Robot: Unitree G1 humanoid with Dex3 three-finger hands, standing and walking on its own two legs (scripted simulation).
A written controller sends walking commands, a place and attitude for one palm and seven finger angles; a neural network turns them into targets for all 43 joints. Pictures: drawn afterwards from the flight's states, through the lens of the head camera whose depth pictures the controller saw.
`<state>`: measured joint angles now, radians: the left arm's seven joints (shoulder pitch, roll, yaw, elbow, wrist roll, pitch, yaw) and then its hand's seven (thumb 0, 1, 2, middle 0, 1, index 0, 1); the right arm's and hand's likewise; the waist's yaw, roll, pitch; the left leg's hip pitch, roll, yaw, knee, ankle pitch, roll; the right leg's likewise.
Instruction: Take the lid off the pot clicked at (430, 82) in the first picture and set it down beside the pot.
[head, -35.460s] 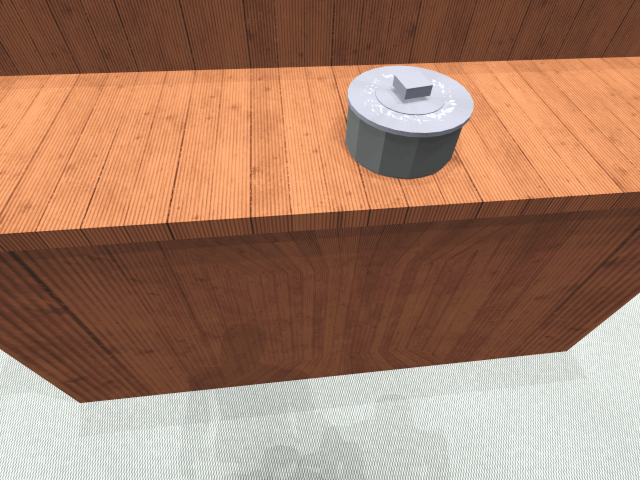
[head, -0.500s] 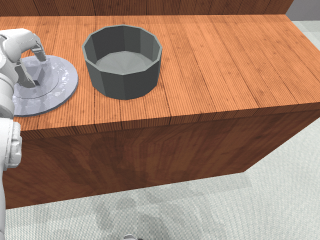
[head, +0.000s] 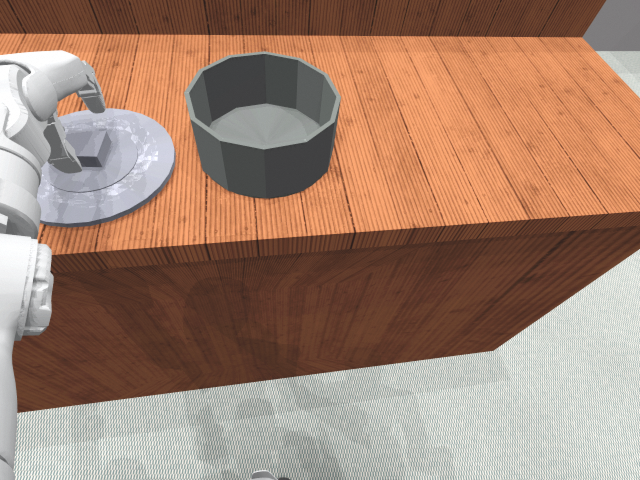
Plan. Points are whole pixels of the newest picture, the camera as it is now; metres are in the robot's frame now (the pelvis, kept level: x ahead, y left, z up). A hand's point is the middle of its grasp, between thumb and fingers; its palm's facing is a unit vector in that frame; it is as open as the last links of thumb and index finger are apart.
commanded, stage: raise the empty hand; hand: left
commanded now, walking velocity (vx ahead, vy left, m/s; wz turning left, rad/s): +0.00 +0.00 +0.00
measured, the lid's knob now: (85, 148) +0.52 +0.27 +0.09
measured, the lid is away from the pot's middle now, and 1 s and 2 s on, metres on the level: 0.23 0.23 0.23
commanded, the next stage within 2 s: draw the hand back to the body in 1.14 s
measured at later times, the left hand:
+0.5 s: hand (38, 80) +0.51 +0.27 +0.20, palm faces -0.34 -0.11 -0.93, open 11.1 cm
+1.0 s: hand (3, 43) +0.50 +0.27 +0.25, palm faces -0.31 -0.09 -0.94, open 11.1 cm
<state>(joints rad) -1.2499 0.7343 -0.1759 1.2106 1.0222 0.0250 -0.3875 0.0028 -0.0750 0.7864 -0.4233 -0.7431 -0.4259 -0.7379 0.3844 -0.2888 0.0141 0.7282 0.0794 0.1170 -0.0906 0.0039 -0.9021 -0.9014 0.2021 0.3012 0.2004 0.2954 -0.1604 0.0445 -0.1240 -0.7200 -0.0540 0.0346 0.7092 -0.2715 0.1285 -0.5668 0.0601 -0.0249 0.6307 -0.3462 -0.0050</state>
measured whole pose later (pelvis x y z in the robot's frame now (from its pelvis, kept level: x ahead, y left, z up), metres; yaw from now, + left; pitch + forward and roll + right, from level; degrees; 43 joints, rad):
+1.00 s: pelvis +0.01 -0.01 +0.01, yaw +1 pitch +13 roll -3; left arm -1.44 0.77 -0.26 1.22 1.01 0.12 -0.54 0.00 -0.08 0.79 -0.43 -0.74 -0.43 -0.73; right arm 0.34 -0.30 0.03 0.74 0.10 0.09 -0.09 0.00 -0.90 -0.90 0.20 0.30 0.20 0.30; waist -0.14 0.04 -0.12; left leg -0.61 -0.07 0.03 0.62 -0.25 0.12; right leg -0.46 0.05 -0.03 0.55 -0.33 -0.01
